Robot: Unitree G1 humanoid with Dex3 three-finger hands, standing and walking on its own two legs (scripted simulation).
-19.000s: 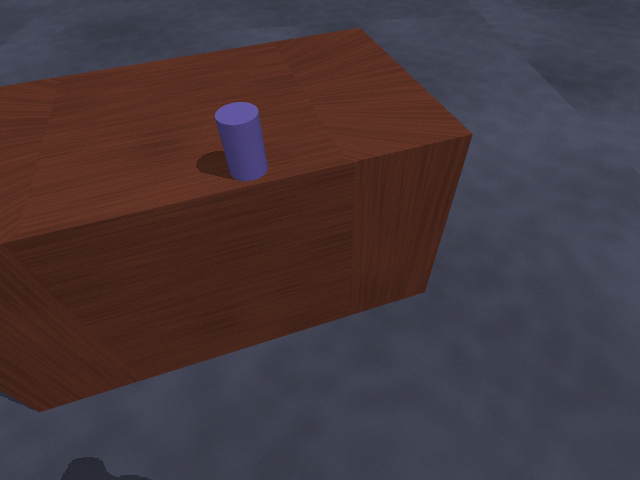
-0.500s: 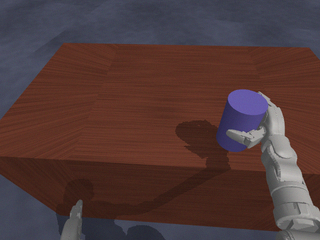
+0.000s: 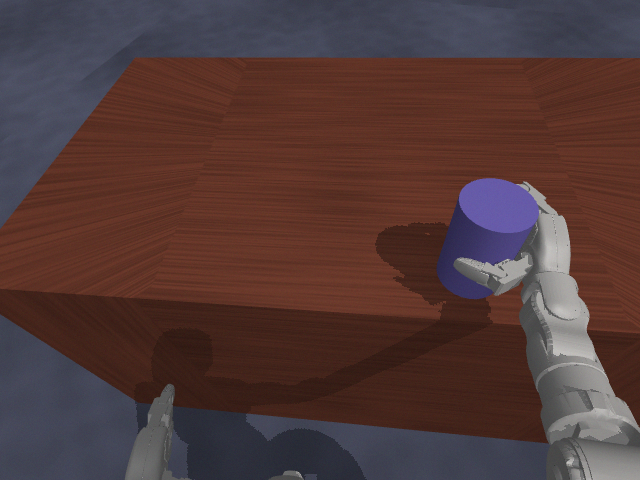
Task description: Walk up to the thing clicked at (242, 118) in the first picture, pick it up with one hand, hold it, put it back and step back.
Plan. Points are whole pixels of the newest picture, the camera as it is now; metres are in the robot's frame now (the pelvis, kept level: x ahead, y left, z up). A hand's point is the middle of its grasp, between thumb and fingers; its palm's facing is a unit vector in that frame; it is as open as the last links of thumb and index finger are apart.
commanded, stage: lower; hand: right
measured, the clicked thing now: (481, 242) +0.41 -0.15 +0.06
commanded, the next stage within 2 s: loosen in 0.56 s
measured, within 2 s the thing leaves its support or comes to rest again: rests again in 0.44 s
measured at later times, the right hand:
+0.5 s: hand (487, 248) +0.42 -0.16 +0.03, palm faces +0.09 +1.00 +0.02, open 11.9 cm
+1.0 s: hand (488, 248) +0.42 -0.16 +0.03, palm faces +0.10 +1.00 +0.02, open 11.9 cm
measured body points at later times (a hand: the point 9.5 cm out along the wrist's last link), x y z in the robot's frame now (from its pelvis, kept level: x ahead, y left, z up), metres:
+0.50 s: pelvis +0.00 +0.00 -0.02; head +0.06 -0.02 +0.43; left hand +0.15 +0.26 -0.06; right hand +0.41 -0.21 +0.04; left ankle +0.05 +0.12 -0.71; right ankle -0.01 -0.12 -0.71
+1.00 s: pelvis -0.01 +0.00 -0.03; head +0.06 -0.02 +0.41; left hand +0.14 +0.26 -0.07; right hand +0.41 -0.22 +0.03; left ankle +0.05 +0.12 -0.71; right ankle -0.01 -0.12 -0.71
